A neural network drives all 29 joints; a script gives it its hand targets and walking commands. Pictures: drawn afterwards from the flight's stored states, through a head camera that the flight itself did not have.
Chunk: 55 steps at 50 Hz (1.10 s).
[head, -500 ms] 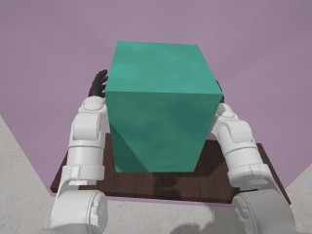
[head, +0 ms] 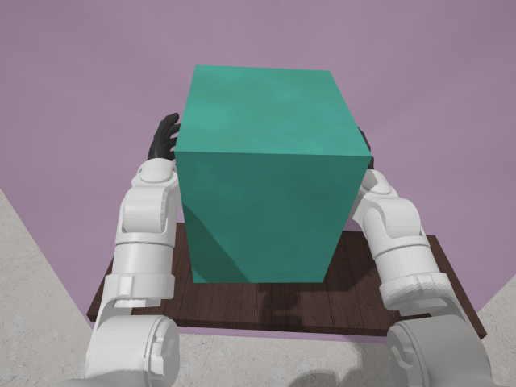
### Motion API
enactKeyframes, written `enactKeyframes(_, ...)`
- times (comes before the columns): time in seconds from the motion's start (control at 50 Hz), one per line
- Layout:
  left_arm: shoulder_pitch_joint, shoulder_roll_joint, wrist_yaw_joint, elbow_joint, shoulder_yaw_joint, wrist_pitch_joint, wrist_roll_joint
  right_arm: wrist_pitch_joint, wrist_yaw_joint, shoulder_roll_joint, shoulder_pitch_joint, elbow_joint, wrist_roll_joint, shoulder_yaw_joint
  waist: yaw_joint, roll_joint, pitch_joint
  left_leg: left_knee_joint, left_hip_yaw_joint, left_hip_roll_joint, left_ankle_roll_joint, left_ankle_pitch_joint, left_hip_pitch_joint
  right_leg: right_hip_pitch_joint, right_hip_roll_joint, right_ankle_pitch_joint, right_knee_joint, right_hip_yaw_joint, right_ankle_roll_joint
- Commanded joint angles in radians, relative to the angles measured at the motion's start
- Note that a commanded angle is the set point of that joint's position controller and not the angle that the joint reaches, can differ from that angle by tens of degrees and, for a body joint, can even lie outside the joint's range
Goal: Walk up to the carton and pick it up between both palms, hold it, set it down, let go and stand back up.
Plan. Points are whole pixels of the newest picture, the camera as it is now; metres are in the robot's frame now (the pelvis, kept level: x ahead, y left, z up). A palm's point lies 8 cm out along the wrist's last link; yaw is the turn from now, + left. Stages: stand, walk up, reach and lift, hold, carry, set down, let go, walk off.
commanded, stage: hold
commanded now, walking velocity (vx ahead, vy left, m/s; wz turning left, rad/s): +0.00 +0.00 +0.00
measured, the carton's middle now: (261, 177) +0.37 +0.00 +0.18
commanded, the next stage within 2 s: none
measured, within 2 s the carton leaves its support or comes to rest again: neither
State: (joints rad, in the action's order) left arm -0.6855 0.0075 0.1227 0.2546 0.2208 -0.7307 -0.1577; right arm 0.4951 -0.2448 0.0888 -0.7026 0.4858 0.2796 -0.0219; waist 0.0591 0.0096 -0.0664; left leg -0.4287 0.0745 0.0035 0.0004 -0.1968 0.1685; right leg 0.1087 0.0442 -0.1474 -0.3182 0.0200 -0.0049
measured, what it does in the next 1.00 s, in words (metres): stands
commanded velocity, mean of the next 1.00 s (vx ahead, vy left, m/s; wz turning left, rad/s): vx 0.00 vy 0.00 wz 0.00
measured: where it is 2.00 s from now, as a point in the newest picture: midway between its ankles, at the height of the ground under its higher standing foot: outside the picture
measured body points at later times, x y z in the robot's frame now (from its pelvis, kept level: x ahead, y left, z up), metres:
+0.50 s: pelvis +0.01 +0.00 +0.00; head -0.05 +0.03 +0.45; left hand +0.39 +0.15 +0.20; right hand +0.38 -0.14 +0.19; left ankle +0.03 +0.11 -0.75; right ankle +0.02 -0.12 -0.75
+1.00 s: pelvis +0.00 +0.00 +0.00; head -0.07 +0.02 +0.45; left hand +0.37 +0.14 +0.22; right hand +0.36 -0.16 +0.20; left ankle +0.03 +0.11 -0.75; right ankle +0.02 -0.12 -0.75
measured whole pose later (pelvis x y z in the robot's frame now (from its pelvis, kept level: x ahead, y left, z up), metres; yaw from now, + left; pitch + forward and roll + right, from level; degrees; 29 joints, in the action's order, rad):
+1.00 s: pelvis +0.00 +0.00 +0.00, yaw -1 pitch -5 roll -1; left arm -0.66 -0.04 0.09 0.16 0.24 -0.80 -0.22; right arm 0.53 -0.22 0.06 -0.63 0.41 0.26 -0.07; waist 0.06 0.02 -0.08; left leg -0.40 0.05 0.00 0.01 -0.18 0.12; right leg 0.08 0.04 -0.14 -0.32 0.05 0.00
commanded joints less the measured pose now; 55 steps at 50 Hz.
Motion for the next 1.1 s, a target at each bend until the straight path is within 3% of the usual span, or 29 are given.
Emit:
enactKeyframes(0.0, -0.807, -0.681, -0.161, -0.112, -0.521, 0.077, 0.147, -0.071, 0.107, -0.718, -1.076, -0.396, 0.120, 0.428, 0.005, -0.029, -0.466, 0.061, -0.023, 0.037, -0.021, 0.191, -0.158, -0.122, 0.022, 0.175, 0.034, -0.010, 0.038)
enactKeyframes(0.04, -0.839, -0.685, -0.165, -0.108, -0.512, 0.078, 0.152, -0.074, 0.112, -0.733, -1.110, -0.395, 0.108, 0.417, -0.002, -0.015, -0.476, 0.084, -0.026, 0.034, -0.010, 0.138, -0.137, -0.116, 0.022, 0.127, 0.040, -0.012, 0.037)
enactKeyframes(0.06, -0.846, -0.685, -0.162, -0.134, -0.523, 0.084, 0.166, -0.076, 0.112, -0.743, -1.113, -0.414, 0.118, 0.432, -0.003, -0.008, -0.519, 0.072, -0.029, 0.038, -0.008, 0.169, -0.140, -0.138, 0.023, 0.161, 0.032, -0.005, 0.037)
enactKeyframes(0.08, -0.830, -0.684, -0.162, -0.080, -0.505, 0.075, 0.154, -0.072, 0.111, -0.739, -1.138, -0.394, 0.123, 0.432, -0.015, -0.011, -0.475, 0.072, -0.028, 0.039, -0.003, 0.167, -0.119, -0.133, 0.021, 0.162, 0.038, -0.004, 0.036)
enactKeyframes(0.1, -0.851, -0.712, -0.159, -0.133, -0.539, 0.084, 0.171, -0.074, 0.111, -0.746, -1.125, -0.410, 0.127, 0.425, 0.007, -0.037, -0.517, 0.065, -0.023, 0.035, -0.017, 0.196, -0.135, -0.146, 0.024, 0.182, 0.027, -0.004, 0.034)
enactKeyframes(0.14, -0.824, -0.707, -0.161, -0.114, -0.530, 0.077, 0.151, -0.065, 0.108, -0.723, -1.087, -0.375, 0.128, 0.425, 0.017, -0.053, -0.475, 0.060, -0.021, 0.034, -0.028, 0.233, -0.161, -0.134, 0.029, 0.204, 0.032, -0.004, 0.032)
enactKeyframes(0.2, -0.820, -0.733, -0.160, -0.225, -0.584, 0.085, 0.195, -0.075, 0.094, -0.730, -1.107, -0.492, 0.168, 0.472, 0.026, -0.051, -0.600, 0.016, -0.013, 0.038, -0.043, 0.365, -0.193, -0.193, 0.041, 0.346, 0.004, -0.010, 0.041)
enactKeyframes(0.28, -0.857, -0.686, -0.160, -0.218, -0.542, 0.083, 0.172, -0.055, 0.095, -0.730, -1.049, -0.415, 0.155, 0.449, 0.029, -0.059, -0.523, 0.041, -0.016, 0.044, -0.039, 0.277, -0.169, -0.161, 0.020, 0.286, 0.014, -0.005, 0.050)
enactKeyframes(0.3, -0.825, -0.692, -0.162, -0.201, -0.542, 0.075, 0.157, -0.063, 0.097, -0.729, -1.042, -0.433, 0.148, 0.454, 0.015, -0.073, -0.518, 0.049, -0.019, 0.042, -0.038, 0.250, -0.161, -0.159, 0.019, 0.251, 0.017, -0.005, 0.042)
enactKeyframes(0.32, -0.779, -0.675, -0.166, -0.195, -0.527, 0.065, 0.141, -0.056, 0.093, -0.728, -1.015, -0.424, 0.150, 0.460, 0.015, -0.050, -0.490, 0.049, -0.024, 0.044, -0.029, 0.267, -0.160, -0.180, 0.019, 0.277, 0.017, -0.002, 0.045)
enactKeyframes(0.34, -0.840, -0.662, -0.169, -0.198, -0.514, 0.066, 0.131, -0.045, 0.098, -0.708, -1.001, -0.346, 0.134, 0.422, 0.028, -0.075, -0.445, 0.068, -0.024, 0.038, -0.041, 0.227, -0.150, -0.151, 0.017, 0.217, 0.018, -0.008, 0.044)
enactKeyframes(0.36, -0.801, -0.675, -0.174, -0.181, -0.508, 0.054, 0.122, -0.052, 0.100, -0.718, -1.015, -0.372, 0.137, 0.430, 0.015, -0.059, -0.447, 0.067, -0.023, 0.037, -0.035, 0.232, -0.157, -0.155, 0.019, 0.214, 0.023, -0.013, 0.042)
enactKeyframes(0.42, -0.784, -0.698, -0.178, -0.234, -0.571, 0.051, 0.152, -0.057, 0.092, -0.701, -1.021, -0.447, 0.154, 0.439, 0.046, -0.090, -0.487, 0.038, -0.018, 0.036, -0.053, 0.318, -0.197, -0.162, 0.029, 0.287, 0.016, -0.018, 0.037)
enactKeyframes(0.46, -0.822, -0.712, -0.171, -0.224, -0.585, 0.045, 0.166, -0.053, 0.096, -0.680, -1.061, -0.448, 0.157, 0.422, 0.050, -0.114, -0.471, 0.033, -0.013, 0.031, -0.070, 0.315, -0.206, -0.118, 0.034, 0.232, 0.028, -0.022, 0.031)
enactKeyframes(0.5, -0.811, -0.712, -0.165, -0.218, -0.584, 0.046, 0.166, -0.058, 0.102, -0.693, -1.076, -0.472, 0.166, 0.438, 0.029, -0.102, -0.498, 0.026, -0.012, 0.033, -0.063, 0.323, -0.213, -0.126, 0.035, 0.238, 0.024, -0.018, 0.029)
enactKeyframes(0.52, -0.811, -0.721, -0.161, -0.271, -0.606, 0.053, 0.183, -0.064, 0.101, -0.715, -1.057, -0.512, 0.168, 0.448, 0.039, -0.093, -0.548, 0.016, -0.013, 0.032, -0.060, 0.350, -0.218, -0.152, 0.037, 0.279, 0.012, -0.015, 0.032)
enactKeyframes(0.54, -0.776, -0.713, -0.158, -0.253, -0.599, 0.046, 0.176, -0.059, 0.098, -0.696, -1.052, -0.514, 0.167, 0.451, 0.036, -0.096, -0.526, 0.019, -0.012, 0.033, -0.058, 0.336, -0.210, -0.153, 0.035, 0.269, 0.017, -0.012, 0.028)
enactKeyframes(0.58, -0.783, -0.691, -0.159, -0.207, -0.564, 0.040, 0.156, -0.049, 0.099, -0.687, -1.055, -0.462, 0.151, 0.440, 0.021, -0.060, -0.484, 0.036, -0.017, 0.029, -0.045, 0.298, -0.203, -0.133, 0.037, 0.228, 0.021, -0.017, 0.033)
enactKeyframes(0.6, -0.744, -0.746, -0.156, -0.450, -0.705, 0.051, 0.228, -0.047, 0.088, -0.719, -0.877, -0.621, 0.172, 0.489, 0.102, -0.053, -0.677, 0.005, -0.007, 0.033, -0.050, 0.459, -0.229, -0.210, 0.047, 0.430, -0.018, -0.019, 0.048)
enactKeyframes(0.62, -0.719, -0.707, -0.157, -0.460, -0.696, 0.032, 0.214, -0.030, 0.072, -0.687, -0.901, -0.656, 0.194, 0.508, 0.058, -0.108, -0.667, -0.007, 0.006, 0.041, -0.065, 0.477, -0.228, -0.220, 0.042, 0.451, -0.014, -0.015, 0.049)
enactKeyframes(0.64, -0.718, -0.691, -0.160, -0.402, -0.662, 0.017, 0.195, -0.009, 0.072, -0.671, -0.892, -0.624, 0.191, 0.487, 0.085, -0.075, -0.590, -0.005, -0.010, 0.044, -0.066, 0.468, -0.238, -0.198, 0.039, 0.444, -0.003, -0.012, 0.049)
enactKeyframes(0.68, -0.669, -0.676, -0.181, -0.342, -0.593, 0.000, 0.135, 0.002, 0.078, -0.630, -0.866, -0.544, 0.157, 0.458, 0.065, -0.037, -0.475, 0.044, -0.012, 0.042, -0.039, 0.366, -0.218, -0.177, 0.027, 0.353, 0.016, -0.010, 0.055)
enactKeyframes(0.76, -0.688, -0.679, -0.201, -0.308, -0.586, -0.017, 0.104, -0.019, 0.096, -0.644, -0.945, -0.522, 0.124, 0.429, 0.025, -0.053, -0.392, 0.098, -0.017, 0.022, -0.018, 0.230, -0.169, -0.125, 0.027, 0.140, 0.042, -0.014, 0.031)
enactKeyframes(0.82, -0.722, -0.692, -0.190, -0.298, -0.584, -0.011, 0.112, -0.036, 0.111, -0.677, -1.008, -0.551, 0.130, 0.448, 0.000, -0.047, -0.428, 0.082, -0.024, 0.021, -0.015, 0.263, -0.176, -0.134, 0.036, 0.169, 0.039, -0.017, 0.020)
enactKeyframes(0.96, -0.752, -0.693, -0.183, -0.190, -0.534, -0.001, 0.104, -0.050, 0.124, -0.696, -1.047, -0.454, 0.095, 0.408, -0.013, -0.027, -0.402, 0.117, -0.043, 0.019, 0.014, 0.121, -0.143, -0.084, 0.026, 0.042, 0.060, -0.006, 0.018)
enactKeyframes(1.08, -0.787, -0.698, -0.186, -0.140, -0.519, 0.019, 0.117, -0.066, 0.125, -0.716, -1.071, -0.401, 0.078, 0.382, 0.012, -0.024, -0.434, 0.117, -0.047, 0.023, 0.021, 0.088, -0.134, -0.093, 0.016, 0.038, 0.062, -0.005, 0.021)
